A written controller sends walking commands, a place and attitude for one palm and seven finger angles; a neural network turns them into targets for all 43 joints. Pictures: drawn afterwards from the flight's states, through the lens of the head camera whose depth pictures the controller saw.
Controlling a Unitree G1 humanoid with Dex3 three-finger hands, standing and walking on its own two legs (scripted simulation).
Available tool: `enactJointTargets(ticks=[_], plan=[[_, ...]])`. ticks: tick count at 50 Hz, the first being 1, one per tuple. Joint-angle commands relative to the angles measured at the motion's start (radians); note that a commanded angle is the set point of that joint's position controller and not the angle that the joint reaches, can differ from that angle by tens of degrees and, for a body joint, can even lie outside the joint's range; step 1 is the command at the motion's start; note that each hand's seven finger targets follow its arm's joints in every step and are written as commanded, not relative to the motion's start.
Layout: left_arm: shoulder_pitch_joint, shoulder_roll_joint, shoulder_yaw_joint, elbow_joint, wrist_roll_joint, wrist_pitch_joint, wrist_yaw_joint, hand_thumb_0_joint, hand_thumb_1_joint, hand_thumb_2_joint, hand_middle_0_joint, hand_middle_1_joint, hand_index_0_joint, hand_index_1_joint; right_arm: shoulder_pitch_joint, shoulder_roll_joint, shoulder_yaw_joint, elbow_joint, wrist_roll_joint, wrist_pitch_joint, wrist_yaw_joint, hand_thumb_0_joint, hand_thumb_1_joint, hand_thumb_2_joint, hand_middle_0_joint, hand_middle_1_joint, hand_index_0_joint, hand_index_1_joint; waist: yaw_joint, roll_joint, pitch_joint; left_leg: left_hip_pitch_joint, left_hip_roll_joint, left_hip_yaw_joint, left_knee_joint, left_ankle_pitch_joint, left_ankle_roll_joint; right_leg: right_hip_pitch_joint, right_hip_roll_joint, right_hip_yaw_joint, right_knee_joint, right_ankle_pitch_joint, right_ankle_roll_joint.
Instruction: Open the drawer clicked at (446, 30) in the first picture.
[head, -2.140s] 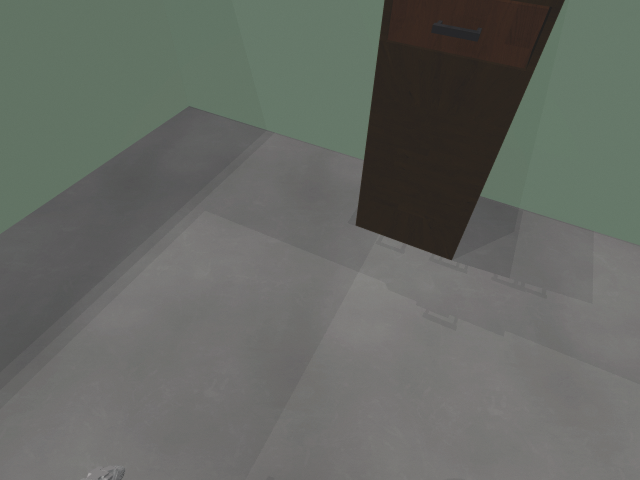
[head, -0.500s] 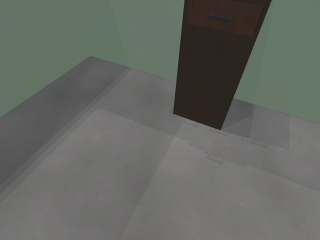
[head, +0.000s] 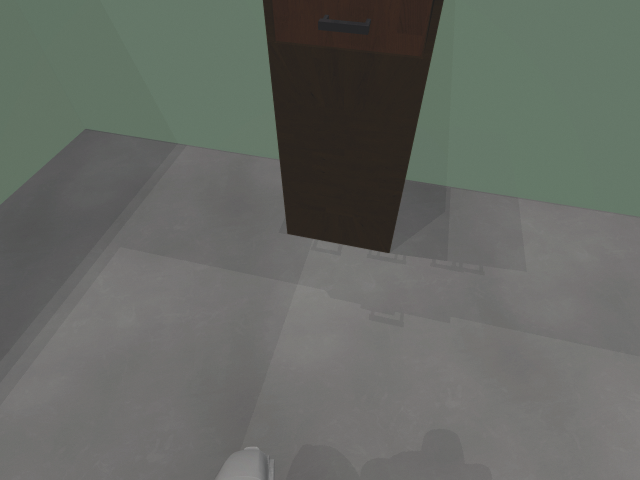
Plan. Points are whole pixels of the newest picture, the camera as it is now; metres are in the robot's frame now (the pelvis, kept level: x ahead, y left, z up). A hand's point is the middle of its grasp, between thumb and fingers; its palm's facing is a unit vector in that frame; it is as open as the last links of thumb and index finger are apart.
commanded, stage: walk to a spot facing it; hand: left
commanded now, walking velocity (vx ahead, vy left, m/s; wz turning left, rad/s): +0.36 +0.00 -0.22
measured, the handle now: (345, 23) +1.07 +0.02 +0.10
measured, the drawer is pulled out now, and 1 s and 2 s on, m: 0.00 0.00 0.00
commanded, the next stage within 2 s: take the last steps up to it in 0.30 s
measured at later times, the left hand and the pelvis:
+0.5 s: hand (200, 370) +0.31 +0.23 -0.17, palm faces -0.14 -0.97 -0.21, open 7.4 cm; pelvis +0.20 +0.05 +0.00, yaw -12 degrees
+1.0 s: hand (237, 332) +0.40 +0.19 -0.20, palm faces -0.16 -0.97 -0.16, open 7.3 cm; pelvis +0.39 +0.01 -0.02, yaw -12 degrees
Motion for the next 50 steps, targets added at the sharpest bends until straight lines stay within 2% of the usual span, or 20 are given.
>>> enactJointTargets(ticks=[1,7,9,10,11,12,15,19,28,30,31,32,33,36,38,46,47,48,49,50], plan=[[0.097,0.160,0.035,-0.009,-0.004,-0.032,0.016,0.000,0.900,0.900,-0.200,-0.300,-0.200,-0.300,-0.116,-0.038,-0.011,-0.110,0.005,-0.034,0.009,0.000,-0.900,-0.900,0.200,0.300,0.200,0.300,0.019,-0.097,0.067,-0.132,0.002,0.009,-0.118,0.078,-0.004,0.043,-0.251,0.219,-0.199,0.280,-0.109],[0.096,0.171,0.042,0.007,-0.001,-0.022,0.024,0.000,0.900,0.900,-0.200,-0.300,-0.200,-0.300,-0.181,-0.033,-0.006,-0.140,0.011,-0.053,0.007,0.000,-0.900,-0.900,0.200,0.300,0.200,0.300,0.024,-0.127,0.077,0.083,-0.057,0.054,-0.365,0.052,0.038,0.049,-0.245,0.195,-0.099,0.561,-0.080],[0.044,0.189,0.053,-0.007,-0.006,-0.021,0.024,0.000,0.900,0.900,-0.200,-0.300,-0.200,-0.300,0.044,-0.076,-0.019,-0.074,0.005,-0.063,-0.015,0.000,-0.900,-0.900,0.200,0.300,0.200,0.300,-0.082,-0.086,-0.025,0.378,-0.096,0.064,-0.490,0.107,0.056,-0.012,-0.196,0.139,0.141,0.676,-0.045],[0.055,0.162,0.055,-0.016,-0.014,-0.019,0.018,0.000,0.900,0.900,-0.200,-0.300,-0.200,-0.300,0.195,-0.146,-0.034,-0.032,-0.004,-0.066,-0.030,0.000,-0.900,-0.900,0.200,0.300,0.200,0.300,-0.134,-0.004,-0.131,0.640,0.002,-0.036,-0.515,0.142,0.085,-0.155,-0.139,0.115,0.359,0.522,-0.015],[0.118,0.100,0.054,-0.034,-0.026,-0.012,0.005,0.000,0.900,0.900,-0.200,-0.300,-0.200,-0.300,0.293,-0.260,-0.059,-0.014,-0.016,-0.069,-0.038,0.000,-0.900,-0.900,0.200,0.300,0.200,0.300,-0.131,0.276,-0.250,0.833,0.320,-0.427,-0.600,0.178,0.198,-0.390,0.004,-0.011,0.721,-0.073,0.032],[0.043,0.106,0.050,-0.068,-0.017,-0.020,0.003,0.000,0.900,0.900,-0.200,-0.300,-0.200,-0.300,0.296,-0.257,-0.048,-0.018,0.002,-0.058,-0.037,0.000,-0.900,-0.900,0.200,0.300,0.200,0.300,-0.128,0.218,-0.207,0.721,0.396,-0.535,-0.725,0.109,0.251,-0.444,-0.004,0.035,0.890,-0.275,0.021],[-0.077,0.102,0.057,-0.092,0.001,0.013,-0.019,0.000,0.900,0.900,-0.200,-0.300,-0.200,-0.300,0.075,-0.097,-0.012,-0.069,0.004,-0.068,-0.043,0.000,-0.900,-0.900,0.200,0.300,0.200,0.300,-0.048,0.123,0.024,0.379,0.306,-0.298,-0.807,-0.062,0.190,-0.511,-0.141,0.043,0.956,-0.087,0.045],[-0.030,0.057,0.063,-0.105,0.003,0.069,-0.034,0.000,0.900,0.900,-0.200,-0.300,-0.200,-0.300,0.007,-0.089,-0.007,-0.080,0.005,-0.075,-0.052,0.000,-0.900,-0.900,0.200,0.300,0.200,0.300,0.024,0.117,-0.004,0.256,0.227,-0.006,-0.787,0.170,0.167,-0.401,-0.166,-0.012,0.772,-0.022,0.085],[-0.194,0.084,0.048,-0.165,0.012,0.050,-0.035,0.000,0.900,0.900,-0.200,-0.300,-0.200,-0.300,0.073,-0.149,-0.031,-0.054,-0.009,-0.042,-0.031,0.000,-0.900,-0.900,0.200,0.300,0.200,0.300,-0.027,0.095,-0.003,0.319,0.217,0.025,-0.718,0.004,0.163,-0.220,-0.114,-0.108,0.237,0.036,0.090],[-0.098,0.122,0.051,-0.121,0.012,0.034,-0.028,0.000,0.900,0.900,-0.200,-0.300,-0.200,-0.300,0.077,-0.132,-0.023,-0.043,-0.008,-0.035,-0.026,0.000,-0.900,-0.900,0.200,0.300,0.200,0.300,0.026,0.020,-0.042,0.289,0.152,0.072,-0.544,-0.013,0.103,-0.036,-0.089,-0.121,0.078,0.086,0.070],[-0.014,0.194,0.063,-0.089,0.014,0.020,-0.018,0.000,0.900,0.900,-0.200,-0.300,-0.200,-0.300,0.088,-0.092,-0.010,-0.047,0.002,-0.037,-0.018,0.000,-0.900,-0.900,0.200,0.300,0.200,0.300,0.064,-0.121,-0.094,0.145,0.080,0.160,-0.314,-0.065,0.056,0.141,-0.235,0.058,0.008,0.027,0.008],[0.073,0.300,0.082,-0.062,0.007,0.014,-0.007,0.000,0.900,0.900,-0.200,-0.300,-0.200,-0.300,0.058,-0.033,0.007,-0.090,0.008,-0.038,-0.013,0.000,-0.900,-0.900,0.200,0.300,0.200,0.300,0.092,-0.328,-0.113,-0.086,-0.041,0.170,-0.053,-0.369,0.018,0.268,-0.449,0.394,-0.100,0.083,-0.107],[0.108,0.302,0.085,-0.049,-0.005,0.011,0.007,0.000,0.900,0.900,-0.200,-0.300,-0.200,-0.300,-0.003,-0.076,0.002,-0.112,0.006,-0.032,-0.018,0.000,-0.900,-0.900,0.200,0.300,0.200,0.300,0.118,-0.299,-0.114,-0.135,-0.026,0.042,0.090,-0.385,0.031,0.245,-0.488,0.443,-0.140,0.126,-0.154],[-0.062,0.212,0.056,-0.074,-0.001,0.003,0.016,0.000,0.900,0.900,-0.200,-0.300,-0.200,-0.300,-0.016,-0.072,-0.004,-0.081,0.001,-0.031,-0.013,0.000,-0.900,-0.900,0.200,0.300,0.200,0.300,0.033,-0.090,-0.024,-0.104,0.035,-0.034,0.136,-0.189,0.029,0.057,-0.408,0.225,-0.138,0.136,-0.118],[-0.115,0.186,0.047,-0.076,0.005,-0.006,0.016,0.000,0.900,0.900,-0.200,-0.300,-0.200,-0.300,0.041,-0.039,-0.004,-0.058,0.001,-0.019,-0.008,0.000,-0.900,-0.900,0.200,0.300,0.200,0.300,-0.015,-0.092,-0.001,0.003,0.031,-0.006,0.010,-0.162,0.016,-0.052,-0.369,0.104,-0.153,0.195,-0.087],[-0.108,0.179,0.050,-0.035,-0.008,0.007,0.002,0.000,0.900,0.900,-0.200,-0.300,-0.200,-0.300,0.186,-0.039,-0.007,-0.008,0.001,-0.039,-0.003,0.000,-0.900,-0.900,0.200,0.300,0.200,0.300,-0.082,-0.041,0.015,0.439,-0.048,0.115,-0.486,0.021,0.034,-0.236,-0.254,-0.035,0.000,-0.029,-0.016],[-0.097,0.141,0.042,-0.043,-0.011,0.010,-0.005,0.000,0.900,0.900,-0.200,-0.300,-0.200,-0.300,0.279,-0.103,-0.021,0.018,-0.006,-0.045,-0.012,0.000,-0.900,-0.900,0.200,0.300,0.200,0.300,-0.119,0.136,-0.026,0.551,0.042,-0.043,-0.593,-0.086,0.069,-0.312,-0.180,-0.090,0.215,-0.030,0.021],[-0.107,0.081,0.033,-0.073,-0.016,0.015,-0.013,0.000,0.900,0.900,-0.200,-0.300,-0.200,-0.300,0.377,-0.211,-0.047,0.033,-0.015,-0.046,-0.021,0.000,-0.900,-0.900,0.200,0.300,0.200,0.300,-0.145,0.382,-0.036,0.602,0.276,-0.398,-0.782,-0.234,0.165,-0.476,-0.065,-0.173,0.527,-0.237,0.069],[-0.170,0.112,0.034,-0.103,-0.005,0.014,-0.008,0.000,0.900,0.900,-0.200,-0.300,-0.200,-0.300,0.397,-0.215,-0.042,0.050,-0.014,-0.044,-0.033,0.000,-0.900,-0.900,0.200,0.300,0.200,0.300,-0.159,0.352,-0.017,0.591,0.337,-0.533,-0.860,-0.248,0.207,-0.559,-0.066,-0.057,0.722,-0.286,0.054],[-0.204,0.114,0.040,-0.099,-0.004,0.011,-0.010,0.000,0.900,0.900,-0.200,-0.300,-0.200,-0.300,0.336,-0.180,-0.033,0.040,-0.010,-0.045,-0.044,0.000,-0.900,-0.900,0.200,0.300,0.200,0.300,-0.135,0.242,0.025,0.548,0.340,-0.494,-0.844,-0.176,0.229,-0.609,-0.120,-0.010,0.826,-0.203,0.045]])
